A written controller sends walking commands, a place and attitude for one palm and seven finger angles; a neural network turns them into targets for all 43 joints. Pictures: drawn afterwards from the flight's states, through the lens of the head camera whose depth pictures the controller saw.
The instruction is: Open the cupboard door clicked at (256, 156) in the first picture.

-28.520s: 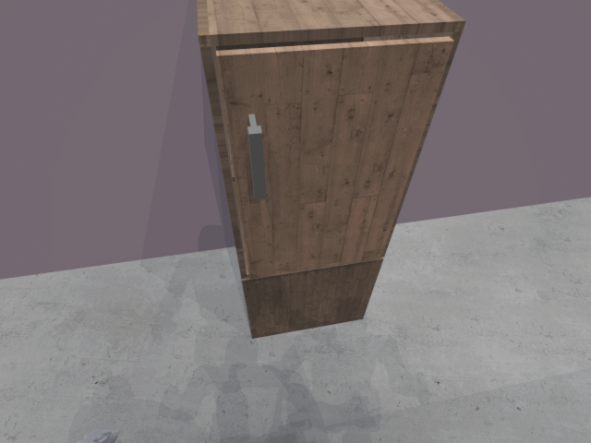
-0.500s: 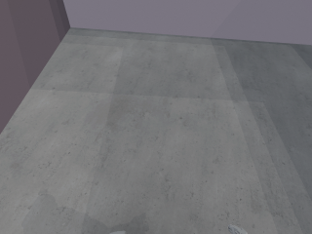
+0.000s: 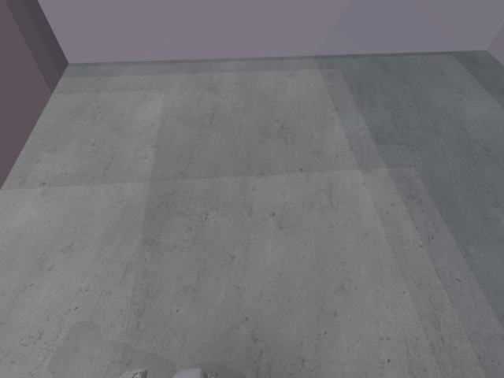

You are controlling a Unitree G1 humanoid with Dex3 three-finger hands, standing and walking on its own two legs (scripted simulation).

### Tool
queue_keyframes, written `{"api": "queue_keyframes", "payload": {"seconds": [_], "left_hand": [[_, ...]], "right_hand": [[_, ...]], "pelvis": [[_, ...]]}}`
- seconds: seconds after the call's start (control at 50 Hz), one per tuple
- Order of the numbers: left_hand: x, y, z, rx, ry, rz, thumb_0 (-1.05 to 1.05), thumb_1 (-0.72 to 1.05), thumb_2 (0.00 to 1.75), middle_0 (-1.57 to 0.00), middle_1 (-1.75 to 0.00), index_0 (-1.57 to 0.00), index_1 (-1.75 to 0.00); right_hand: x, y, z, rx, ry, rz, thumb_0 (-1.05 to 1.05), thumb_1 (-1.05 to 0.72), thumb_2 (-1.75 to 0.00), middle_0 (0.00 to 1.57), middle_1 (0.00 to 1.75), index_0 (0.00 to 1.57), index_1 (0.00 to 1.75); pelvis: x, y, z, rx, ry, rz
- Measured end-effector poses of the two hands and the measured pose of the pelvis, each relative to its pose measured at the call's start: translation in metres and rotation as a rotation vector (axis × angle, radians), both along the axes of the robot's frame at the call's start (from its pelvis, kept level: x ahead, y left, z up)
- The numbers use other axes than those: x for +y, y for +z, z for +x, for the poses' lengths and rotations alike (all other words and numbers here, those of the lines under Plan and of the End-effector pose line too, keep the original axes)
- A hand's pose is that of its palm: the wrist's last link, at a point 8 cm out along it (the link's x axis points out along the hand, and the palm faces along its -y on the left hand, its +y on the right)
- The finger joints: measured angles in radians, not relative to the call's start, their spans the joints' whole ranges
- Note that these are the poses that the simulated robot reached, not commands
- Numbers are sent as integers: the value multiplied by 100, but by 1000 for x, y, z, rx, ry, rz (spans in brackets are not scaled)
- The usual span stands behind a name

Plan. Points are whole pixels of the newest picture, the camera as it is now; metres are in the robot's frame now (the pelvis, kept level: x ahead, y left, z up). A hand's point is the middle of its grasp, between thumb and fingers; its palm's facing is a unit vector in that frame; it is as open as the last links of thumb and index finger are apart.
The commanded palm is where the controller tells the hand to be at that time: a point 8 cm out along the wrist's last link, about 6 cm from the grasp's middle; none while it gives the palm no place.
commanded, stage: turn to face it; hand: left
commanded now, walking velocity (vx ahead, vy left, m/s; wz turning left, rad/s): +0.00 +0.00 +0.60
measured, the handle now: out of the picture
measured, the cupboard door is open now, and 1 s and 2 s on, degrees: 43 43 43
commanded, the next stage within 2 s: none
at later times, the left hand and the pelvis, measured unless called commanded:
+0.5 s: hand out of the picture +0.14 +0.21 -0.16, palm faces +0.28 -0.92 -0.27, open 7.3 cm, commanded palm none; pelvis +0.10 -0.02 -0.01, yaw +16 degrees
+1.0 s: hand out of the picture +0.05 +0.17 -0.18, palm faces +0.60 -0.76 -0.27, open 7.4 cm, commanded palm none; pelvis +0.14 -0.03 -0.01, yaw +36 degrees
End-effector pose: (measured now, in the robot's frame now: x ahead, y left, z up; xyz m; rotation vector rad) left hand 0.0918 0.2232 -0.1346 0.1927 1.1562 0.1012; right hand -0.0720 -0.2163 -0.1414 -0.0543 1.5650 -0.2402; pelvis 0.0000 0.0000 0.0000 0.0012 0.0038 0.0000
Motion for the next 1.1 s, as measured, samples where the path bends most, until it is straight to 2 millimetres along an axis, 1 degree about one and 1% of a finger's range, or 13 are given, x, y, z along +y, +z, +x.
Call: {"api": "queue_keyframes", "payload": {"seconds": [0.12,0.2,0.26,0.34,0.42,0.5,0.56,0.64,0.7,0.78,0.88,0.96,1.1], "left_hand": [[13,-8,17,3,92,-18,-2,96,90,-21,-30,-20,-30],[29,-30,17,38,154,-37,-1,94,90,-21,-30,-20,-30],[38,-33,17,79,185,-20,-1,93,90,-21,-30,-20,-30],[44,-18,22,64,238,2,0,92,90,-20,-30,-20,-30],[41,-3,26,38,276,32,0,92,90,-20,-30,-20,-30],[30,7,26,13,317,72,0,91,90,-20,-30,-20,-30],[19,10,15,8,355,104,0,91,90,-20,-30,-20,-30],[0,18,-7,59,420,101,0,91,90,-20,-30,-20,-30],[-14,19,-21,98,465,79,0,91,90,-20,-30,-20,-30],[-27,12,-43,135,535,44,0,91,90,-21,-30,-20,-30],[-29,-11,-75,174,636,2,0,91,90,-21,-30,-20,-30],[-22,-18,-83,193,698,8,0,91,90,-21,-30,-20,-30],[-13,4,-51,70,751,57,0,91,90,-20,-30,-20,-30]], "right_hand": [[-1,5,113,-152,134,-16,1,-91,-90,20,30,20,30],[-5,-3,180,-250,226,-69,1,-93,-90,20,30,20,30],[-7,1,218,-303,273,-96,1,-92,-90,20,30,20,30],[-12,9,254,-332,343,-101,1,-92,-90,20,30,20,30],[-20,12,285,-347,396,-81,1,-91,-90,20,30,20,30],[-33,4,313,-355,435,-51,1,-91,-90,20,30,20,30],[-42,-3,337,-352,469,-28,1,-90,-90,20,30,20,30],[-40,4,367,-347,525,-8,1,-91,-90,20,30,20,30],[-30,11,389,-355,577,11,1,-91,-90,20,30,20,30],[-5,15,418,-370,668,34,1,-91,-90,20,30,20,30],[37,11,450,-442,790,43,1,-91,-90,20,30,20,30],[51,14,456,-468,843,40,1,-91,-90,20,30,20,30],[38,9,452,-382,884,47,1,-90,-90,20,30,20,30]], "pelvis": [[3,0,35,3,75,-8],[17,-18,58,-1,116,-29],[17,-20,66,12,146,-16],[12,-11,75,28,187,-12],[1,-5,85,33,229,-16],[-19,-8,96,32,285,-9],[-32,-11,104,27,330,6],[-39,-1,115,22,385,29],[-43,4,122,26,428,48],[-42,4,128,27,486,53],[-30,-12,131,26,559,23],[-32,-15,132,18,610,24],[-43,-6,147,10,688,8]]}}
